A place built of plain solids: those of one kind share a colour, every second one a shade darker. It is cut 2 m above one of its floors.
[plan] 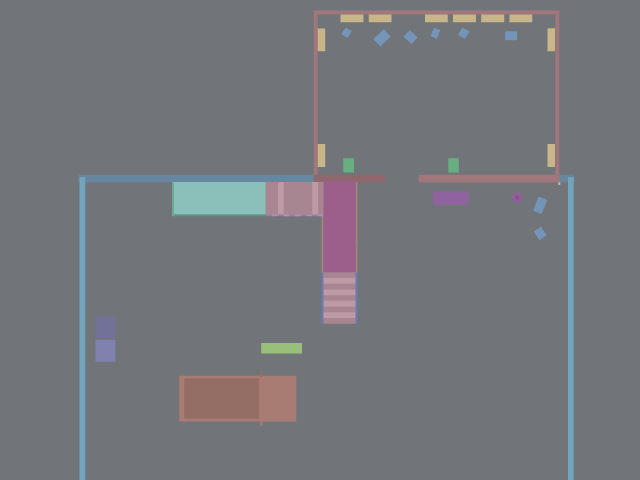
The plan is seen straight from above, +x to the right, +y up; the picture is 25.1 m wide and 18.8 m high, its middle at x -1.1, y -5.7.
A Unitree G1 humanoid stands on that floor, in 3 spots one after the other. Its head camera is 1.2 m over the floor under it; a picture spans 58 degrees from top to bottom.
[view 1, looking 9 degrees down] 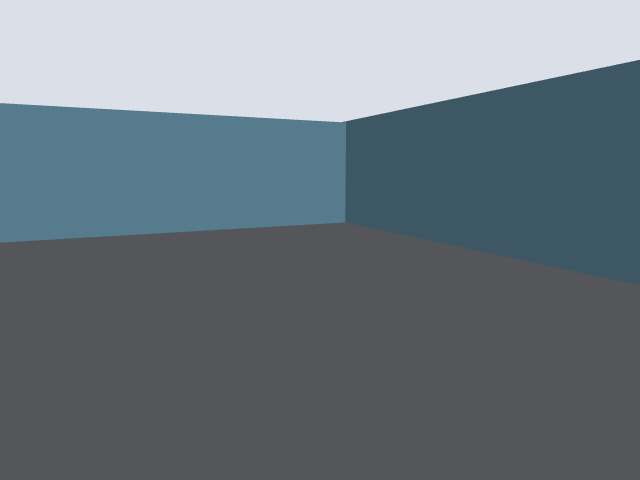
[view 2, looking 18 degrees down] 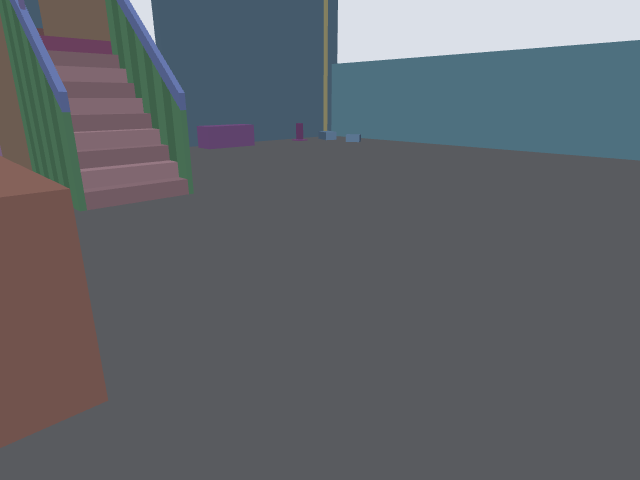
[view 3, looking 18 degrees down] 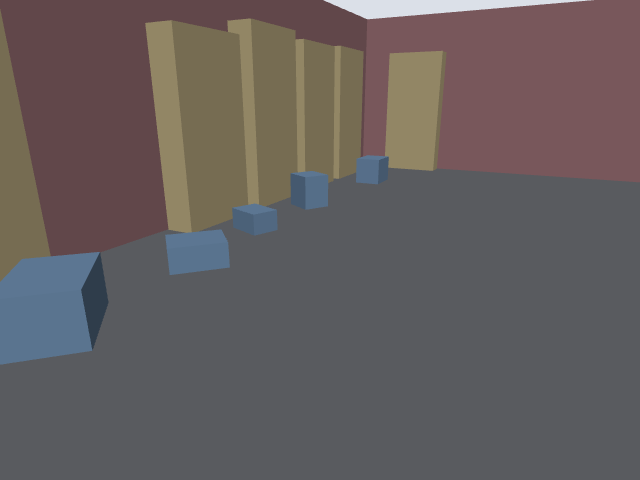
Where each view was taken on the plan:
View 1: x -0.33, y -10.52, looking -26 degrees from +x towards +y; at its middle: ground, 7.67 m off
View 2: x -2.38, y -14.26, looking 46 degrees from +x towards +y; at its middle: ground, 3.88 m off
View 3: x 0.10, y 0.00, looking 27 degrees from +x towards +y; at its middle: ground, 3.88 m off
